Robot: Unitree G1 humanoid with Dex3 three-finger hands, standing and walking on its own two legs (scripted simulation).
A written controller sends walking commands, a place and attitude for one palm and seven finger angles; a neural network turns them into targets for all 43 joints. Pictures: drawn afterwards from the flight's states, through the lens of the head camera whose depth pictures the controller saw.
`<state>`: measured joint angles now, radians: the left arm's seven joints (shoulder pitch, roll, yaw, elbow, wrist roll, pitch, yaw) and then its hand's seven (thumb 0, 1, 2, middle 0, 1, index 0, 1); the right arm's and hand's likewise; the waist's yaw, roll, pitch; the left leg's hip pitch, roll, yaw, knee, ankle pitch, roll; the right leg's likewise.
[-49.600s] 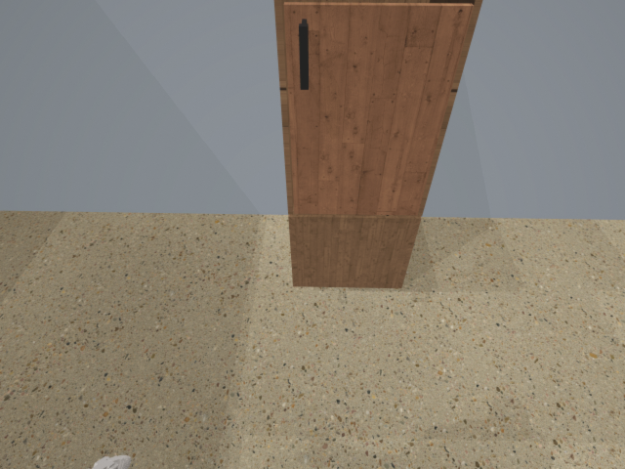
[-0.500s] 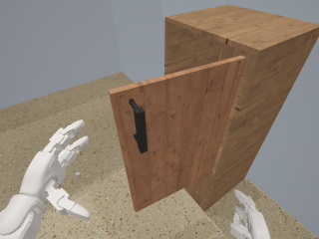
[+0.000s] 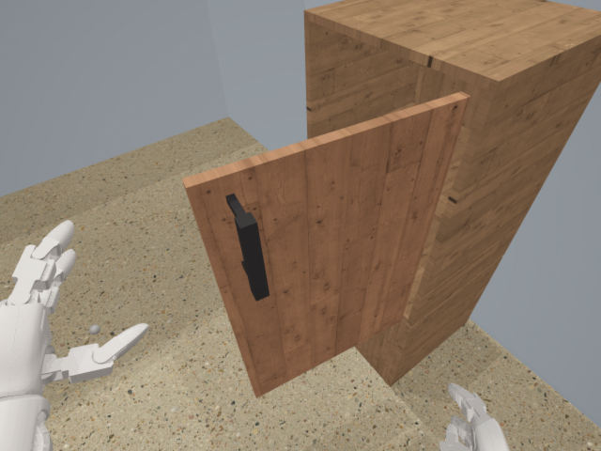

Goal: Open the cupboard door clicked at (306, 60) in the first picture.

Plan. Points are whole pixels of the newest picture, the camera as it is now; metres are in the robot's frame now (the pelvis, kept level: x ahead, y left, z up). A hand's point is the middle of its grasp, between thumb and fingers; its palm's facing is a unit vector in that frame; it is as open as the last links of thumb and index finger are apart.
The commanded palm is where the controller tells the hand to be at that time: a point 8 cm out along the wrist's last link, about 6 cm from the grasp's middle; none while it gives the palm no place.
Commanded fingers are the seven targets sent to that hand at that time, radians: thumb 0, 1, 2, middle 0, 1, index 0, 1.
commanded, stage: draw the hand back to the body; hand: left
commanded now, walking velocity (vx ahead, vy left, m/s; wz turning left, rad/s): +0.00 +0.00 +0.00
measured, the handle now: (247, 249) +0.30 +0.11 +0.15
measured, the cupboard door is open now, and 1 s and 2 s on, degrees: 82 82 82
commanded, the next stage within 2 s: step back with the hand held close in 0.66 s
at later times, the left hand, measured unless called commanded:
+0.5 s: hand (89, 319) +0.20 +0.25 +0.15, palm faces +0.45 -0.80 -0.40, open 7.6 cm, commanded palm +0.15 +0.29 +0.17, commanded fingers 0.00 0.90 0.90 -0.20 -0.30 -0.20 -0.30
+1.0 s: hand (71, 335) +0.18 +0.26 +0.15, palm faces +0.37 -0.80 -0.47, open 7.4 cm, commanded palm +0.12 +0.30 +0.18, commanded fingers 0.00 0.90 0.90 -0.20 -0.30 -0.20 -0.30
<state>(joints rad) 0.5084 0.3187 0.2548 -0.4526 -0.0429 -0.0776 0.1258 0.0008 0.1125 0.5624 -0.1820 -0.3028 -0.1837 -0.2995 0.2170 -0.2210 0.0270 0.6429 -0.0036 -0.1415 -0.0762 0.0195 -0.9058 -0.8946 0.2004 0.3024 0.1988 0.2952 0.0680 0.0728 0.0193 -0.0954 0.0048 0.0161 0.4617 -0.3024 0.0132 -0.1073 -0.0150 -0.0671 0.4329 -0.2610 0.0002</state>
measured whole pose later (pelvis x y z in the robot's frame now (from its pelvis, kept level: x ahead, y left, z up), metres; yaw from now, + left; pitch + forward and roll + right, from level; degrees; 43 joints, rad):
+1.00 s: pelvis -0.03 +0.00 +0.00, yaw -1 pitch -1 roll -1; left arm 0.52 0.37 0.37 -0.41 -0.05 -0.14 0.11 0.02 0.90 0.90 -0.21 -0.30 -0.21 -0.30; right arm 0.16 -0.24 -0.01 0.59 0.01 -0.02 -0.06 0.02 -0.91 -0.89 0.20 0.30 0.20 0.30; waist 0.02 0.06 0.04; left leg -0.18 0.02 0.04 0.46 -0.26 0.02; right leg -0.18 0.00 -0.05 0.39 -0.18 0.00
